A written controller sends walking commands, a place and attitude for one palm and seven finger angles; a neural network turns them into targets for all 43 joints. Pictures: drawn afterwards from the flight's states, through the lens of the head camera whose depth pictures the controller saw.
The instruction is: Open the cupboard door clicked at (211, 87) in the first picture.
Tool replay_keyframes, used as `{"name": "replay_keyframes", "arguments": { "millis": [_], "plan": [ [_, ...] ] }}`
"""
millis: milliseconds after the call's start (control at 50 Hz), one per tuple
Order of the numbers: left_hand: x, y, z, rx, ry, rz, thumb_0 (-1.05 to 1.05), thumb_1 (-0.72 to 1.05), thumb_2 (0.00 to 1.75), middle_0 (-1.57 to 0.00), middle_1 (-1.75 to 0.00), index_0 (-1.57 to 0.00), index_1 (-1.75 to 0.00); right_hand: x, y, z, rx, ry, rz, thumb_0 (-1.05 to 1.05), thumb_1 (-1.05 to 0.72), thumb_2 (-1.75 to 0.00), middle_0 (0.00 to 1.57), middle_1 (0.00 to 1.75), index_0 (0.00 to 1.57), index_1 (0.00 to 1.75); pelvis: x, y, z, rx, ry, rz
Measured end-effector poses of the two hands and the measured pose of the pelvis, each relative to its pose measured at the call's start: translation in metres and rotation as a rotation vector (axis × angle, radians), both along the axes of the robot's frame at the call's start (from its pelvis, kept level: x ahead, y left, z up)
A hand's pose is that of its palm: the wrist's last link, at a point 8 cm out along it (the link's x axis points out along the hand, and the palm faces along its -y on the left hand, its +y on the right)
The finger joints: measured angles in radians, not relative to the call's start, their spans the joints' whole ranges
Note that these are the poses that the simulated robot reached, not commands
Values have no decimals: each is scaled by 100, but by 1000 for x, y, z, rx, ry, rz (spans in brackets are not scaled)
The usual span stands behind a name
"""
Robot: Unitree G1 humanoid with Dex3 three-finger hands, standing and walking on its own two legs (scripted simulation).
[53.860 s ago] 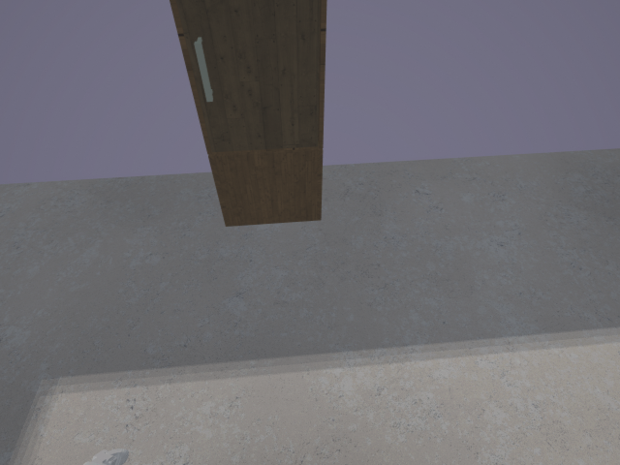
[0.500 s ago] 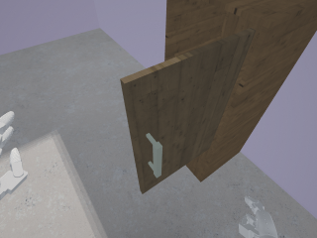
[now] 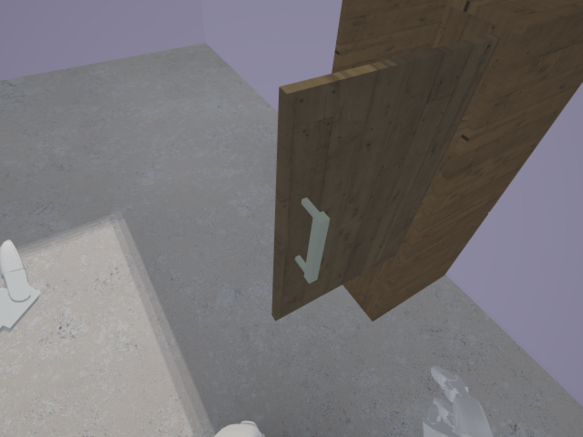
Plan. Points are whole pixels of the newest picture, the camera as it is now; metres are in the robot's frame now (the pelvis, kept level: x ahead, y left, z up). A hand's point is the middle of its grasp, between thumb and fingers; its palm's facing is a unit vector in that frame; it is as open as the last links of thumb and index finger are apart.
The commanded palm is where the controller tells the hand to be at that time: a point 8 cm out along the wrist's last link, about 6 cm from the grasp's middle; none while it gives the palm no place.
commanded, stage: step back with the hand held close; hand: left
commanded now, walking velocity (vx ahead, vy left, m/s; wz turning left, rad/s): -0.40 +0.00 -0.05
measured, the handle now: (309, 243) +0.43 +0.00 -0.01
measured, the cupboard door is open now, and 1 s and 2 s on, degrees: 89 89 89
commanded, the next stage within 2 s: stop stepping back and stand still in 0.38 s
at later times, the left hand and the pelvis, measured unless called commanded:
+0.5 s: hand (27, 373) +0.13 +0.23 +0.18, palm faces +0.32 -0.85 -0.42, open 7.5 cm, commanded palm +0.06 +0.28 +0.20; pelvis -0.11 -0.01 +0.00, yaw -6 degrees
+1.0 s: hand out of the picture +0.06 +0.24 +0.18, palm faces +0.35 -0.84 -0.42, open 7.5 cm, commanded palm -0.01 +0.29 +0.20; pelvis -0.17 +0.00 +0.01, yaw -5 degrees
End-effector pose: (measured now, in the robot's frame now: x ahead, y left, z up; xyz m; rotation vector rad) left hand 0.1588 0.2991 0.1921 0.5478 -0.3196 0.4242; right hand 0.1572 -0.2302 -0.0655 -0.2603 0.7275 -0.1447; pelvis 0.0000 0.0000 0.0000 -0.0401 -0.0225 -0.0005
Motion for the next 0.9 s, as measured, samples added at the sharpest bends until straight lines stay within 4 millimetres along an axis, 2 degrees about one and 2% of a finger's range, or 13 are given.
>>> {"name": "replay_keyframes", "arguments": {
  "millis": [160,220,300,380,440,480,560,620,680,760,820,900],
  "plan": [
    [-13,9,3,29,5,-63,2,88,90,-21,-30,-21,-30,-30,-1,6,-38,29,-38,2,-90,-90,20,30,20,30,-24,10,2,-28,21,23],
    [-25,17,12,71,2,-61,2,88,90,-21,-30,-21,-30,-39,1,8,-37,27,-41,2,-90,-90,20,30,20,30,-32,10,5,-46,30,28],
    [-42,20,14,21,3,-26,2,88,90,-21,-30,-21,-30,-46,8,14,-17,20,-19,2,-91,-90,20,30,20,30,-43,7,13,-40,71,-15],
    [-50,8,6,-55,13,-40,2,89,90,-21,-30,-21,-30,-52,13,15,6,-5,21,2,-90,-90,20,30,20,30,-64,2,14,-35,118,-46],
    [-56,-11,1,-23,-6,-111,2,89,90,-21,-30,-20,-30,-59,10,7,29,-39,34,2,-90,-90,20,30,20,30,-90,-6,2,9,135,-96],
    [-59,-23,1,1,-19,-169,2,89,90,-21,-30,-20,-30,-71,5,1,30,-39,20,1,-90,-90,20,30,20,30,-105,-7,-2,-10,113,-107],
    [-69,-34,11,41,-45,-253,2,88,90,-21,-30,-21,-30,-106,-7,1,25,-30,-70,2,-90,-90,20,30,20,30,-111,-8,-5,-19,49,-101],
    [-80,-31,13,66,-31,-250,2,88,90,-22,-30,-21,-30,-134,-17,2,17,-48,-125,2,-90,-90,20,30,20,30,-121,-9,-6,-3,28,-85],
    [-103,-23,15,79,20,-194,1,88,90,-22,-30,-21,-30,-162,-26,1,10,-22,-139,2,-91,-90,20,30,20,30,-133,-11,-2,-6,25,-31],
    [-133,-9,15,53,36,-96,1,88,90,-22,-30,-21,-30,-195,-35,-3,-17,78,-160,2,-91,-90,20,30,20,30,-129,-9,7,31,38,-84],
    [-135,0,7,-12,-15,-33,1,88,90,-21,-30,-21,-30,-206,-38,-10,-53,110,-152,2,-91,-90,20,30,20,30,-129,-2,5,26,31,-68],
    [-125,4,-6,-102,-10,-19,2,88,90,-21,-30,-21,-30,-207,-29,-8,-32,77,-160,2,-91,-90,20,30,20,30,-149,5,6,45,-4,-61]
  ]
}}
